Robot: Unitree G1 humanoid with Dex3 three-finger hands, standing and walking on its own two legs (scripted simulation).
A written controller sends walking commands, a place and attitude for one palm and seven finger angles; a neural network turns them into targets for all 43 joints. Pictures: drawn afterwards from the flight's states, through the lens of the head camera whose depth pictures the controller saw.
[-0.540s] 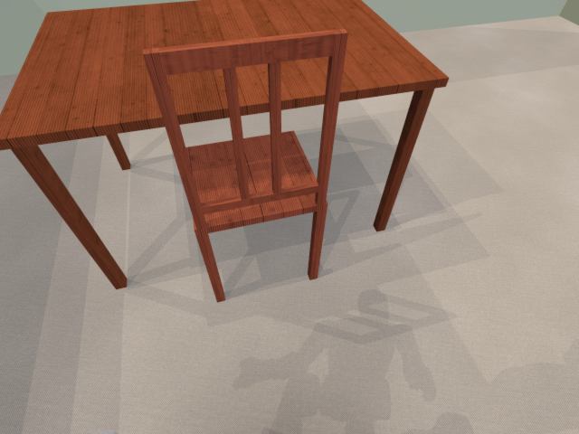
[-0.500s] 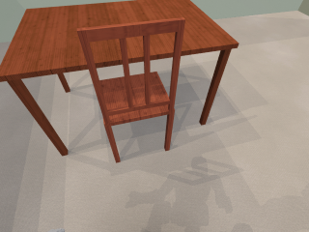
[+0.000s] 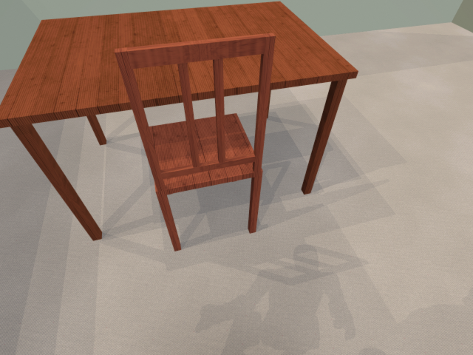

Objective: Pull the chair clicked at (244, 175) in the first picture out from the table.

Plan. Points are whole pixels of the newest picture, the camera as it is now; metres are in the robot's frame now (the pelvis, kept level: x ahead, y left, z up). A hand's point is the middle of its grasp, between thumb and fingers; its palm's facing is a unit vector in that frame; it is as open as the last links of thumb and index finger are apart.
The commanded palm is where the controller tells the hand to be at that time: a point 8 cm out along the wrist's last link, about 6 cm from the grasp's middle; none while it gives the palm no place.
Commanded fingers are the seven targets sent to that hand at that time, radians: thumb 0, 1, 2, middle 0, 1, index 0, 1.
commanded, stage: stand and wait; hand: left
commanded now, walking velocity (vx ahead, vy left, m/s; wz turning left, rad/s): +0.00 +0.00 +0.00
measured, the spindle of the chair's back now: (190, 121) +0.74 +0.18 -0.05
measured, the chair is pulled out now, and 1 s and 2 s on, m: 0.00 0.00 0.00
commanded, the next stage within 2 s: look at it before walking up in 0.28 s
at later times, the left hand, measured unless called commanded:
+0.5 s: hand out of the picture +0.06 +0.22 -0.16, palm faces -0.03 -0.95 -0.30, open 7.4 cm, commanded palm none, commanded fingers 0.00 0.90 0.90 -0.20 -0.30 -0.20 -0.30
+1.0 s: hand out of the picture +0.05 +0.22 -0.16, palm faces -0.02 -0.96 -0.30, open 7.4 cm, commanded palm none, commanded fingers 0.00 0.90 0.90 -0.20 -0.30 -0.20 -0.30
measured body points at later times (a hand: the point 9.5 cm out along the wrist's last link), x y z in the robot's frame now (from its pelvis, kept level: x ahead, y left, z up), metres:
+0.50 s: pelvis -0.01 -0.01 +0.00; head +0.00 -0.01 +0.45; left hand +0.06 +0.27 -0.14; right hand +0.05 -0.29 -0.14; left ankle -0.01 +0.11 -0.74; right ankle -0.01 -0.13 -0.74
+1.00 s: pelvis +0.00 -0.01 +0.00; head +0.00 -0.01 +0.45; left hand +0.05 +0.27 -0.14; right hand +0.05 -0.28 -0.14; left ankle -0.01 +0.11 -0.74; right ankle -0.01 -0.13 -0.74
